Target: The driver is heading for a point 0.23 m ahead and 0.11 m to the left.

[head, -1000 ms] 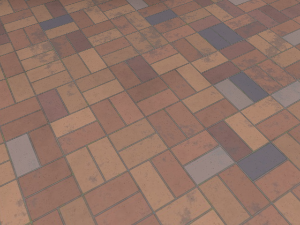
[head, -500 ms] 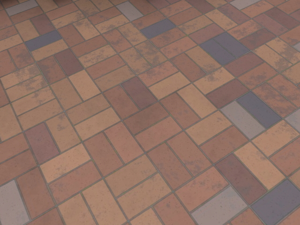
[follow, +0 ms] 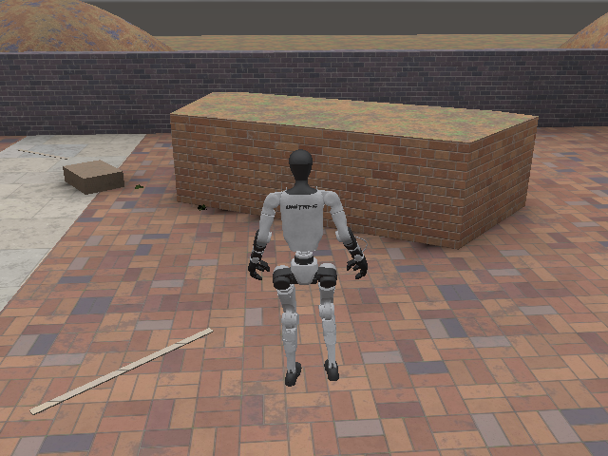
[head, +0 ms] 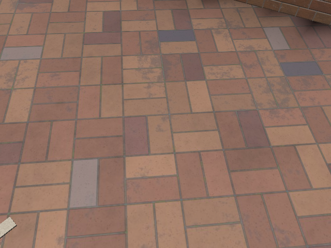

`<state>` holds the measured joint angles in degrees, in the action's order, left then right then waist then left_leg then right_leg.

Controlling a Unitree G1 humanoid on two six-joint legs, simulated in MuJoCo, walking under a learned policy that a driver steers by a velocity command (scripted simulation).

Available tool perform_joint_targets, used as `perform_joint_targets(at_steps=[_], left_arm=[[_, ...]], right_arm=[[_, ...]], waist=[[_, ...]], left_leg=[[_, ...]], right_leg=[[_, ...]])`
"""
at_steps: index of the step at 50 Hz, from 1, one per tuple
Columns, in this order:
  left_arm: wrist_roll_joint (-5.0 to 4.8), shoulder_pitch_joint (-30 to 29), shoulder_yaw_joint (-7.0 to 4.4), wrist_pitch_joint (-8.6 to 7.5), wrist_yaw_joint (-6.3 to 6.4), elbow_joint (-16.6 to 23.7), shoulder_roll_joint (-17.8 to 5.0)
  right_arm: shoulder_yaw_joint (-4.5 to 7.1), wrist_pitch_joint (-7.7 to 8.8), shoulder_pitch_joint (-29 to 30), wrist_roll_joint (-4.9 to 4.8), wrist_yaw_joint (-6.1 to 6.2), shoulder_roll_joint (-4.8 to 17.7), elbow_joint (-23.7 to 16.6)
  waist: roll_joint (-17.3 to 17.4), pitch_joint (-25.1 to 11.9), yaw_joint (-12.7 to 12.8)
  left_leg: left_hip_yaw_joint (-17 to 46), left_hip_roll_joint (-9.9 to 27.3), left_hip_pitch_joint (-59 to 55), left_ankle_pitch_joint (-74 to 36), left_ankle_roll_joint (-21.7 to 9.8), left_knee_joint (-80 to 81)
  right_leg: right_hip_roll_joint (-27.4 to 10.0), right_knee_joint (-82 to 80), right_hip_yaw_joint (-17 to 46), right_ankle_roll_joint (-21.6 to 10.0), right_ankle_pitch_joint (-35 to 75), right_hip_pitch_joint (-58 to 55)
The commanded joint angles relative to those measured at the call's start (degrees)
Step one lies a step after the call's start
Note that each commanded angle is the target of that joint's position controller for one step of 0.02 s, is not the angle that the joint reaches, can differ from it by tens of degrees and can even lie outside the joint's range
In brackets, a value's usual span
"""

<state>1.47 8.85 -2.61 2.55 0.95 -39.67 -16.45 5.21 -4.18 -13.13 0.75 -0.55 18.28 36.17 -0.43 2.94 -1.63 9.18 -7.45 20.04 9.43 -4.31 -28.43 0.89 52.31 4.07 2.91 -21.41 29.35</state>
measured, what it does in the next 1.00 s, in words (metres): steps to the left, turning left: right foot, then left foot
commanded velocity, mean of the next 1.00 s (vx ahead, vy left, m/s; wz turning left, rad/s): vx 0.13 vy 0.00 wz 0.75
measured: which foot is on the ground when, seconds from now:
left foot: down 0.00-0.16, up 0.18-0.66, down 0.68-1.00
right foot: up 0.00-0.14, down 0.16-0.68, up 0.70-1.00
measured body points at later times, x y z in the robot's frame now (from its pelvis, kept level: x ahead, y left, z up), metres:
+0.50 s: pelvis +0.01 -0.03 +0.01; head +0.05 -0.03 +0.45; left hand +0.01 +0.27 -0.08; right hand +0.26 -0.22 -0.11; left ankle -0.07 +0.08 -0.68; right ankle +0.05 -0.13 -0.74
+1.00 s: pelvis +0.07 +0.10 +0.00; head +0.08 +0.13 +0.45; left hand -0.06 +0.35 -0.13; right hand +0.31 -0.02 -0.11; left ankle -0.04 +0.09 -0.74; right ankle +0.21 +0.06 -0.69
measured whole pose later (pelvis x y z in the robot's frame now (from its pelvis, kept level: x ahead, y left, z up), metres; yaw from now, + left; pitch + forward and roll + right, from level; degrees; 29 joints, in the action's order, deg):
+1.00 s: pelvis +0.07 +0.10 +0.00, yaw +43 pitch +0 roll +0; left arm 1.6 15.0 -2.1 2.2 -1.4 -44.7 -15.9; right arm 0.1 0.3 -15.0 0.6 0.5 13.5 43.7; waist -2.2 4.0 0.5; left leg 0.7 -4.8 1.4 17.6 -5.2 -19.5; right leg -2.7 48.1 -3.6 1.0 -12.9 30.0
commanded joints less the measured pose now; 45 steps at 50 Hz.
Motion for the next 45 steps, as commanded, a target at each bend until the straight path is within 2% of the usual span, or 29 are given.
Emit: perform_joint_targets(at_steps=[1,5,7,8,9,10,11,12,13,16,19,21,22,24,25,27,28,30,31,32,33,34,35,36,37,38,40,41,45], left_arm=[[-0.31,-2.6,-0.69,-1.16,0.25,4.8,-4.3],[-1.14,-0.8,-0.72,-1.82,0.62,4.4,-5.2],[-1.33,2.6,-0.92,-2.20,1.38,3.7,-5.5],[-1.07,4.7,-1.38,-2.54,2.06,3.2,-7.0],[-0.48,3.9,-2.28,-2.45,2.70,4.2,-11.8],[0.29,-1.6,-2.67,-2.09,2.23,6.2,-14.8],[0.59,-2.2,-1.88,-1.82,1.89,6.3,-10.5],[0.22,-4.0,-0.85,-1.75,1.69,6.6,-7.0],[0.09,-5.3,-0.45,-1.73,1.51,6.9,-5.8],[0.22,-3.5,-0.45,-1.91,1.84,7.2,-5.7],[0.30,2.1,-1.35,-2.06,1.71,5.7,-7.1],[0.40,3.9,-1.96,-2.16,1.36,5.0,-8.0],[0.69,5.6,-2.40,-2.27,0.94,4.7,-8.6],[0.99,6.4,-3.28,-2.72,0.25,4.5,-10.7],[1.04,6.4,-3.63,-2.99,0.08,4.4,-11.5],[1.19,6.7,-4.04,-3.56,-0.12,4.2,-12.0],[1.18,7.0,-4.19,-3.79,-0.23,3.9,-12.2],[1.06,6.9,-3.95,-3.80,-0.85,3.1,-11.4],[0.59,6.7,-3.95,-3.56,-1.22,2.5,-11.5],[-0.63,5.8,-3.96,-3.16,-1.47,2.1,-11.8],[-1.75,5.7,-3.42,-2.90,-1.73,1.7,-10.3],[-1.71,5.8,-1.90,-2.81,-2.23,2.8,-6.2],[0.65,3.9,-0.67,-2.56,-2.45,7.7,-2.1],[2.00,2.5,-1.70,-1.76,-2.09,6.4,-7.0],[0.19,2.9,-1.79,-1.70,-2.46,5.4,-6.9],[-0.91,5.2,-1.59,-2.04,-2.68,3.5,-6.5],[0.08,10.0,-2.03,-1.73,-2.68,0.0,-8.4],[0.09,11.6,-2.01,-1.52,-2.76,-1.0,-8.3],[-0.19,9.5,-1.13,-0.96,-2.67,-1.9,-5.3]], right_arm=[[3.10,0.45,-1.7,0.38,-0.15,10.1,-3.2],[3.35,0.51,0.8,0.43,-0.86,10.4,-3.4],[3.17,0.68,3.3,-0.06,-1.01,9.8,-3.6],[2.75,0.93,3.9,-0.69,-0.82,8.5,-3.7],[1.73,1.27,-0.5,-1.00,-0.49,4.1,-3.5],[2.31,1.41,-0.6,0.03,0.04,6.0,-3.6],[3.43,1.31,1.3,1.73,-0.13,10.6,-2.9],[3.50,1.11,0.2,1.63,-0.83,10.0,-1.9],[3.21,0.62,-1.7,1.33,-1.47,8.8,-0.8],[2.35,-0.23,-2.1,-0.07,-2.85,7.4,-0.2],[1.44,-0.59,3.0,-0.18,-3.21,5.9,-1.9],[0.99,-0.82,4.8,-0.28,-3.49,5.0,-2.8],[0.79,-0.87,5.7,-0.17,-3.84,5.0,-3.3],[0.87,-0.98,8.8,0.17,-5.17,6.0,-5.0],[0.91,-0.97,10.4,0.21,-5.79,6.4,-5.7],[0.73,-0.70,12.9,0.10,-6.64,5.9,-6.5],[0.52,-0.48,13.6,0.11,-6.88,5.3,-6.7],[-0.31,0.31,13.4,0.55,-6.58,3.1,-6.4],[-0.56,0.78,11.7,0.85,-6.03,2.5,-5.7],[-0.67,1.30,7.2,1.58,-5.24,1.9,-4.1],[-0.06,1.87,-0.7,2.36,-3.97,3.1,-0.8],[1.30,2.48,-9.7,3.01,-2.46,7.9,1.6],[2.61,3.03,-11.2,0.55,-1.16,17.0,-0.5],[1.96,3.21,-10.7,-0.25,-0.52,13.8,-0.7],[0.54,3.35,-7.6,-0.19,-0.12,10.5,-0.3],[-0.36,3.65,-2.6,-0.11,0.09,8.2,-0.3],[-1.38,4.11,3.2,-0.53,0.65,6.3,-1.1],[-1.67,4.39,3.4,-0.60,0.69,6.1,-0.7],[-2.26,5.23,-0.2,-0.44,1.02,5.2,2.4]], waist=[[7.0,-7.0,-1.4],[8.3,-7.0,-0.2],[8.5,-6.5,2.3],[6.2,-6.4,3.5],[-4.8,-8.5,1.1],[-12.8,-5.3,0.7],[-6.7,-3.5,0.5],[-5.0,-3.4,-0.7],[-4.6,-3.4,-1.5],[-7.0,-3.9,-0.1],[-8.0,-3.6,3.3],[-8.9,-4.2,4.2],[-9.3,-5.8,5.2],[-11.5,-5.2,6.2],[-11.4,-4.2,6.3],[-9.1,-2.5,6.4],[-8.2,-2.1,6.3],[-5.9,-0.6,5.5],[-5.9,-0.7,4.5],[-5.5,-1.6,1.5],[-1.5,-5.2,-1.9],[9.8,-9.3,-5.9],[22.4,-7.9,-4.8],[9.0,-6.0,-6.0],[8.4,-4.2,-3.3],[8.2,-1.9,0.1],[9.3,-2.9,3.3],[8.4,-4.1,4.0],[6.1,-3.1,2.9]], left_leg=[[21.6,14.2,-11.1,-3.8,-8.3,7.8],[25.8,12.0,-7.5,-6.3,-6.2,7.2],[26.5,9.4,-2.4,-2.0,-3.0,6.7],[24.4,6.3,2.5,5.4,0.1,4.6],[15.2,0.3,8.3,21.7,3.8,-6.6],[0.9,-6.4,15.5,23.4,5.4,-21.1],[-0.2,0.2,13.8,19.4,6.0,-29.8],[-1.0,0.8,11.9,16.4,5.8,-34.2],[-1.9,1.3,11.5,14.1,6.1,-38.6],[-5.7,3.5,14.1,11.5,7.7,-41.3],[-8.1,6.0,16.6,12.6,9.0,-35.1],[-9.2,7.4,15.4,14.0,9.1,-30.8],[-10.0,8.2,14.3,13.7,8.3,-28.4],[-11.4,9.5,13.4,13.8,6.9,-24.9],[-11.9,9.9,13.3,14.1,6.2,-23.4],[-13.0,10.3,12.3,15.1,4.8,-20.2],[-13.6,10.4,11.2,15.6,3.9,-18.4],[-14.8,8.9,4.5,17.5,2.3,-11.2],[-15.9,7.3,0.6,16.6,1.7,-6.8],[-17.0,5.5,-5.7,12.1,1.1,0.2],[-17.0,2.9,-17.4,7.7,0.3,5.9],[-2.0,12.6,-30.3,13.2,-1.7,11.1],[23.7,30.2,-33.3,-0.3,-7.7,14.1],[18.9,31.5,-29.2,-16.1,-11.1,11.7],[10.7,27.3,-26.4,-26.4,-10.3,9.9],[4.2,22.5,-22.5,-33.1,-8.0,9.8],[-2.3,17.6,-19.3,-41.5,-5.6,9.8],[-3.7,17.2,-18.3,-44.2,-5.5,9.8],[-4.6,17.3,-19.0,-45.6,-5.7,10.3]], right_leg=[[1.7,-5.3,1.4,-0.9,-0.6,2.6],[4.3,-14.0,1.7,-2.5,-0.9,-6.6],[4.5,-24.6,1.7,-3.3,2.6,-16.0],[1.0,-33.2,3.6,-4.2,5.2,-23.0],[-13.2,-39.3,15.7,-7.4,-2.0,-29.5],[-23.3,-43.1,28.6,-13.2,-2.1,-23.7],[-22.4,-40.8,22.3,-15.0,6.9,-19.5],[-18.6,-38.3,15.5,-14.2,13.9,-17.9],[-15.4,-37.0,9.4,-13.1,18.8,-17.9],[-12.9,-34.9,0.8,-12.8,25.8,-22.6],[-15.4,-33.8,-1.2,-13.6,29.9,-28.9],[-17.2,-32.9,-2.9,-14.0,32.9,-30.7],[-18.0,-35.0,-3.1,-13.7,20.7,-31.1],[-20.1,-40.6,-1.0,-12.4,-4.9,-29.6],[-21.1,-42.5,-0.5,-11.6,-11.4,-28.8],[-22.5,-44.1,-1.7,-10.4,-15.3,-27.9],[-22.8,-44.2,-3.1,-9.9,-15.1,-27.6],[-21.0,-41.3,-8.1,-9.4,-5.0,-24.4],[-20.0,-38.3,-10.6,-9.2,2.4,-23.3],[-18.6,-32.1,-14.0,-8.2,11.2,-21.1],[-15.9,-21.1,-18.4,-6.1,17.2,-15.7],[-11.5,-2.7,-21.1,-3.3,6.0,-3.0],[-3.4,9.4,-17.9,-0.3,-17.2,16.0],[-6.4,12.9,-8.9,-0.5,-13.4,16.1],[-7.4,12.7,-7.2,-0.8,-8.1,12.8],[-8.2,10.3,-6.3,-0.6,-2.4,9.3],[-6.7,10.6,-8.0,-0.1,4.2,3.6],[-5.7,10.9,-8.1,0.1,5.8,1.7],[-4.4,5.2,-7.7,-0.6,8.8,2.3]])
